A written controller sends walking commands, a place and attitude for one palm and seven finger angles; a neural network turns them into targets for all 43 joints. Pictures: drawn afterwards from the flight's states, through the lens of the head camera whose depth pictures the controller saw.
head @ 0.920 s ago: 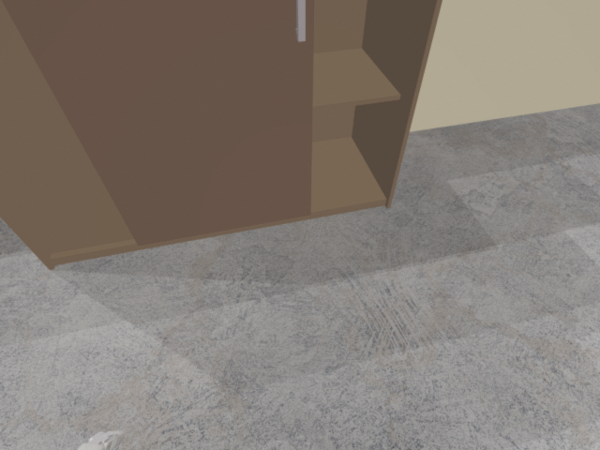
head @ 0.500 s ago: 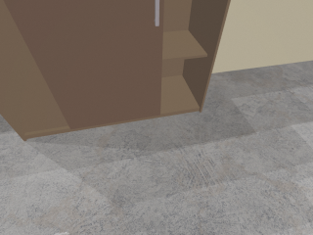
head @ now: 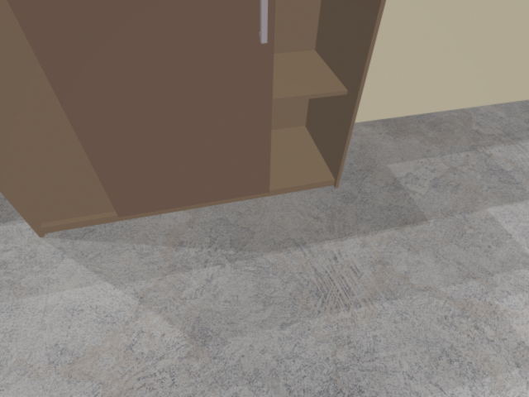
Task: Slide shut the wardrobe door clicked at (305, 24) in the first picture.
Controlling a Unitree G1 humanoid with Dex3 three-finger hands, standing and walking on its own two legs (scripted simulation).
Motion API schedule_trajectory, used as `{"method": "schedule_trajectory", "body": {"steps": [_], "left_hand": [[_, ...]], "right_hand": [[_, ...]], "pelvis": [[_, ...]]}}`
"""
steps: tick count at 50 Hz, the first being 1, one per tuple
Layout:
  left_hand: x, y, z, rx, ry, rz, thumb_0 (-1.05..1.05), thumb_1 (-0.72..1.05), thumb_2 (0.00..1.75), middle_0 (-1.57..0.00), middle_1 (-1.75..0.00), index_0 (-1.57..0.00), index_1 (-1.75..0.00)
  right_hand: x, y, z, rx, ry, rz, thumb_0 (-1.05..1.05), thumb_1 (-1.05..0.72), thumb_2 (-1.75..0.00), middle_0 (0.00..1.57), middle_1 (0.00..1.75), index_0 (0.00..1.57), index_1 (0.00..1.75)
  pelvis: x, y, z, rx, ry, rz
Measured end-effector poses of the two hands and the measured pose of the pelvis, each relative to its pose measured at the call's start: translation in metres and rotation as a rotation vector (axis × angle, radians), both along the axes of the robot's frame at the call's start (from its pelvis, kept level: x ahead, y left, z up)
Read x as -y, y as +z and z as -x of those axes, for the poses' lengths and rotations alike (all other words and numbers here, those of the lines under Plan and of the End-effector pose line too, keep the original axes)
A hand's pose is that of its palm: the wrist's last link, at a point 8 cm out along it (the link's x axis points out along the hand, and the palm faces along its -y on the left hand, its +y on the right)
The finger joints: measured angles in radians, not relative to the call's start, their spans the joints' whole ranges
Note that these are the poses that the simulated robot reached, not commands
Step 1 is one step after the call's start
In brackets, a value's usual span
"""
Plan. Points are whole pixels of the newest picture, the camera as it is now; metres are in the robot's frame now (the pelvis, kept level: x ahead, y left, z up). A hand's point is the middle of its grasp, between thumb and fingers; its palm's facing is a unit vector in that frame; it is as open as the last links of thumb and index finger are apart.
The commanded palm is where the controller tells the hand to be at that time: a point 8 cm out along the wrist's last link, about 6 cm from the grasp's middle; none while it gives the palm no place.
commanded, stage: stand and wait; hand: left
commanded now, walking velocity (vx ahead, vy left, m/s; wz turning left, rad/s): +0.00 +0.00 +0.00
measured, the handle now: (262, 2) +1.16 +0.08 +0.16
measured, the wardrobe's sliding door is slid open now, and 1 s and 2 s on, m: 0.37 0.37 0.37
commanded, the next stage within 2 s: look at it before walking up in 0.02 s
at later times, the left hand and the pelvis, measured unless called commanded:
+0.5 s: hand out of the picture +0.07 +0.25 -0.16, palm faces -0.03 -0.94 -0.34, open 7.4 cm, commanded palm none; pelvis +0.00 +0.01 +0.00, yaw +0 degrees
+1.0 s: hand out of the picture +0.06 +0.22 -0.17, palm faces -0.10 -0.96 -0.27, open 7.4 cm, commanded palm none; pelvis +0.02 +0.00 -0.01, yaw -7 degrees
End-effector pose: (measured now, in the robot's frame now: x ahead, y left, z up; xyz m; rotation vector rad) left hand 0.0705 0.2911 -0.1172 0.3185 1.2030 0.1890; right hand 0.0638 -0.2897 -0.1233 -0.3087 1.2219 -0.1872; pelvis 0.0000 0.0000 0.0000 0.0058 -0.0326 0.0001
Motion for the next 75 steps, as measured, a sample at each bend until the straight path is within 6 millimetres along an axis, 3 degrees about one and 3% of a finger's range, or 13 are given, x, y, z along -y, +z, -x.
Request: {"method": "schedule_trajectory", "body": {"steps": [41, 48, 54, 57, 61, 66, 70, 75], "left_hand": [[-0.005, -0.002, 0.004, -0.023, 0.000, 0.003, 0.00, 0.90, 0.90, -0.20, -0.30, -0.20, -0.30], [0.017, -0.018, 0.010, -0.097, -0.027, 0.051, 0.00, 0.91, 0.90, -0.20, -0.30, -0.20, -0.30], [0.058, -0.028, -0.005, -0.128, -0.069, 0.087, 0.00, 0.91, 0.90, -0.20, -0.30, -0.20, -0.30], [0.076, -0.030, -0.010, -0.101, -0.049, 0.096, 0.00, 0.91, 0.90, -0.20, -0.30, -0.20, -0.30], [0.096, -0.022, -0.007, -0.164, -0.053, 0.116, 0.00, 0.91, 0.90, -0.20, -0.30, -0.20, -0.30], [0.107, -0.013, -0.017, -0.258, -0.087, 0.132, 0.00, 0.90, 0.90, -0.20, -0.30, -0.20, -0.30], [0.103, -0.013, -0.043, -0.289, -0.102, 0.125, 0.00, 0.90, 0.90, -0.20, -0.30, -0.20, -0.30], [0.085, -0.022, -0.095, -0.293, -0.116, 0.106, 0.00, 0.90, 0.90, -0.20, -0.30, -0.20, -0.30]], "right_hand": [[-0.008, 0.002, -0.009, 0.018, -0.004, 0.000, 0.00, -0.90, -0.90, 0.20, 0.30, 0.20, 0.30], [-0.019, -0.013, 0.011, 0.017, -0.088, -0.049, 0.00, -0.90, -0.90, 0.20, 0.30, 0.20, 0.30], [-0.012, -0.040, 0.045, -0.050, -0.197, -0.106, 0.00, -0.90, -0.90, 0.20, 0.30, 0.21, 0.30], [-0.007, -0.045, 0.050, -0.122, -0.216, -0.122, 0.00, -0.90, -0.90, 0.20, 0.30, 0.20, 0.30], [-0.002, -0.032, 0.021, -0.086, -0.243, -0.134, 0.01, -0.91, -0.90, 0.20, 0.30, 0.20, 0.30], [0.003, -0.016, -0.040, 0.052, -0.284, -0.142, 0.01, -0.91, -0.90, 0.20, 0.30, 0.20, 0.30], [0.002, -0.008, -0.096, 0.142, -0.291, -0.144, 0.00, -0.91, -0.90, 0.20, 0.30, 0.20, 0.30], [-0.003, -0.002, -0.174, 0.235, -0.273, -0.131, 0.00, -0.91, -0.90, 0.20, 0.30, 0.20, 0.30]], "pelvis": [[-0.007, 0.001, -0.003, -0.004, -0.019, 0.001], [-0.002, -0.008, -0.015, -0.014, -0.093, -0.011], [0.020, -0.021, -0.035, -0.010, -0.162, -0.011], [0.031, -0.023, -0.047, -0.013, -0.164, 0.003], [0.038, -0.010, -0.067, -0.026, -0.205, -0.007], [0.041, 0.000, -0.096, -0.045, -0.270, -0.020], [0.038, 0.000, -0.126, -0.050, -0.315, -0.017], [0.030, -0.007, -0.174, -0.047, -0.364, -0.007]]}}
